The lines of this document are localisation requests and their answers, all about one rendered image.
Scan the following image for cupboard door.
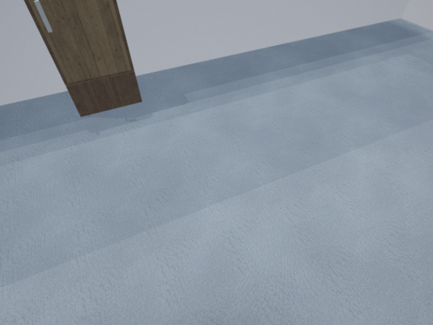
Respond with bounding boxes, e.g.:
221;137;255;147
28;0;131;83

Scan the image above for handle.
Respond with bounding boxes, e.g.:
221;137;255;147
34;0;52;33

